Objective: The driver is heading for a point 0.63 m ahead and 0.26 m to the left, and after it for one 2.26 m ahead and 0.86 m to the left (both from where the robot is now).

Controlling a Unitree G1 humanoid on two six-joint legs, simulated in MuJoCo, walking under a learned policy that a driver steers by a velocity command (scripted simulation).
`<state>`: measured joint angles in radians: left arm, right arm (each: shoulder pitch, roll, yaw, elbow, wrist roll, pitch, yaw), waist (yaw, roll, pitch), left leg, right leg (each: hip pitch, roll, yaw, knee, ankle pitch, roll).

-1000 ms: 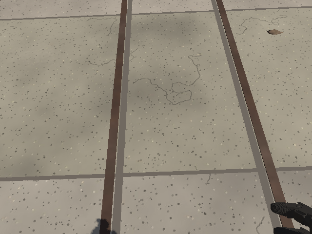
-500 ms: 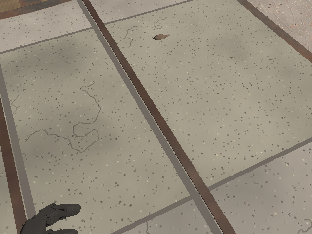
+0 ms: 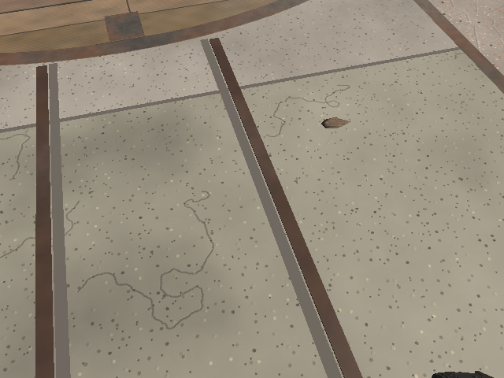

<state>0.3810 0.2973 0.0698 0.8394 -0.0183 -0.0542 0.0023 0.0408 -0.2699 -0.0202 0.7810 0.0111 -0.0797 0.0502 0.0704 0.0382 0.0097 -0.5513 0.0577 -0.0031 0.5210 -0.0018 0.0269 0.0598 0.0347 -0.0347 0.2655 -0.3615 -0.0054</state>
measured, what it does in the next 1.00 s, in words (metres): walks ahead, turning left: left foot, then right foot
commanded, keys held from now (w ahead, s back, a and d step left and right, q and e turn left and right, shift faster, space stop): w+q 0.92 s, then q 0.08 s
